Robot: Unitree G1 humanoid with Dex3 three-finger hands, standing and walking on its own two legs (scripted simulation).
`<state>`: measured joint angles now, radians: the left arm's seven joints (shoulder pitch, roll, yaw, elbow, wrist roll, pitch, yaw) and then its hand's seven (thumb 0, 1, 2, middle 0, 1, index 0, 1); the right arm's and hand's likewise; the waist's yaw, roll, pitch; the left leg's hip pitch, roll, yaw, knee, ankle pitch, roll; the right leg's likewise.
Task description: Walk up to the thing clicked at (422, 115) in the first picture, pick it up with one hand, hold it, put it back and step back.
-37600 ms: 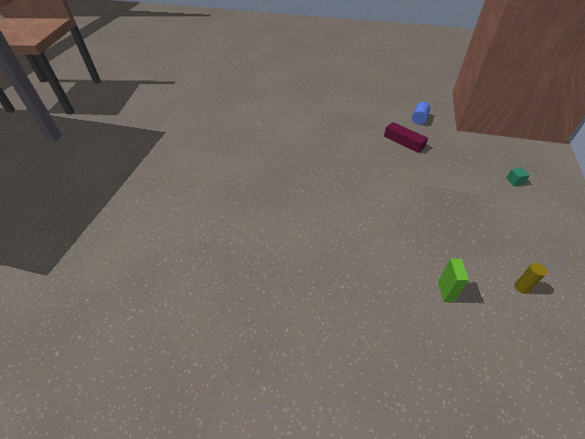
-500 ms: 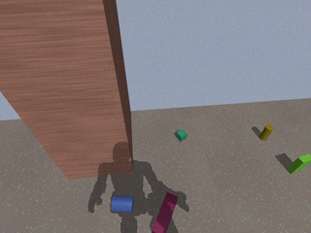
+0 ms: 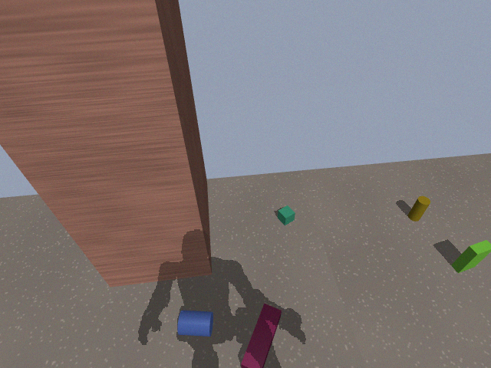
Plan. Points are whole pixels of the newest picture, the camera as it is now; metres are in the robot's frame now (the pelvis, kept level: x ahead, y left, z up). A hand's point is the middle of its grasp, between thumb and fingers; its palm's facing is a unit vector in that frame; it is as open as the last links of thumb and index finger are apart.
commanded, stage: stand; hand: left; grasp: from above
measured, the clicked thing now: (196, 323) +0.45 +0.24 -0.74
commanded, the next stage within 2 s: step back in 1.40 s
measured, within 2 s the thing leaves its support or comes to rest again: neither
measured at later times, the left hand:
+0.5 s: hand out of the picture +0.08 +0.22 -0.16, palm faces +0.00 -0.95 -0.31, open 7.4 cm
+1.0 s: hand out of the picture +0.10 +0.23 -0.15, palm faces +0.00 -0.94 -0.34, open 7.4 cm
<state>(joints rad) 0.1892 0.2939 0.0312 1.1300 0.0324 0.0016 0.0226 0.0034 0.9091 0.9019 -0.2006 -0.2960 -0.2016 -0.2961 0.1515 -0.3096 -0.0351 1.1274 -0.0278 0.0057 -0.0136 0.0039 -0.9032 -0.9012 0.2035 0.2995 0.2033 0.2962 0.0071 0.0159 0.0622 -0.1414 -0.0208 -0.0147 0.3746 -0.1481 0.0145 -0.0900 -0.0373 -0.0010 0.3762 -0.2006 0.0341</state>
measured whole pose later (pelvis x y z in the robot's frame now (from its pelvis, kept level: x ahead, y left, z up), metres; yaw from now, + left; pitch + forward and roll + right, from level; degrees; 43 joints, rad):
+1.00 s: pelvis +0.02 -0.02 +0.00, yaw -1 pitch -4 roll +0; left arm 0.12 0.32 0.03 1.13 0.02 -0.01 0.01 0.00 0.91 0.90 -0.20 -0.30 -0.20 -0.30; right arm 0.11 -0.33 -0.01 1.14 -0.02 -0.01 -0.01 0.00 -0.90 -0.90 0.20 0.30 0.20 0.30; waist 0.00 0.01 0.06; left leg -0.11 0.01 -0.01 0.33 -0.16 -0.01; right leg -0.06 -0.01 0.00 0.33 -0.21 0.01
